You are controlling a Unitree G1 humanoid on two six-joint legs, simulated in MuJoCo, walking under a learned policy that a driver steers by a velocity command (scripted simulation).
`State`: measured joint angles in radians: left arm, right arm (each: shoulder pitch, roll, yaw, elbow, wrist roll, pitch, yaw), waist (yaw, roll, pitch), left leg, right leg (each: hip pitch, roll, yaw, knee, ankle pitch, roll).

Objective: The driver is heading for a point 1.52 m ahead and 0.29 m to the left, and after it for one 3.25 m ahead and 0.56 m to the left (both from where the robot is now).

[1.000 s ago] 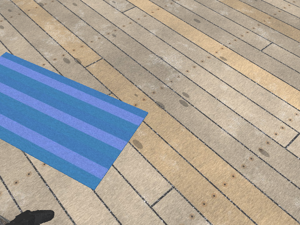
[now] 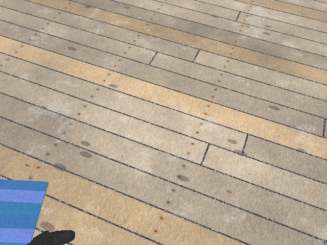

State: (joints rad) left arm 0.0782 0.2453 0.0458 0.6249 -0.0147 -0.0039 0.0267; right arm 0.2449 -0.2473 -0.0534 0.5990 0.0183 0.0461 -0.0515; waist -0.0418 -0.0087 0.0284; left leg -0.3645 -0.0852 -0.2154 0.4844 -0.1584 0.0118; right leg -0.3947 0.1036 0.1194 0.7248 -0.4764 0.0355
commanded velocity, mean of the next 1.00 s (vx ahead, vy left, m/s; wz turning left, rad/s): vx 0.47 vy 0.00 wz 0.39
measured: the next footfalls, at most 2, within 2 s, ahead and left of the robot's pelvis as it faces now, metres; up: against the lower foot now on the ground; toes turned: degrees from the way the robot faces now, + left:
right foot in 0.08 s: +0.07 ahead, -0.11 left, +0.00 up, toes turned +13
left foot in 0.74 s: +0.20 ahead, +0.30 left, +0.00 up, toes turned +37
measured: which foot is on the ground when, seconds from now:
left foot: down 0.00-0.10, up 0.12-0.72, down 0.74-1.00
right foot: up 0.00-0.06, down 0.08-0.72, up 0.74-1.00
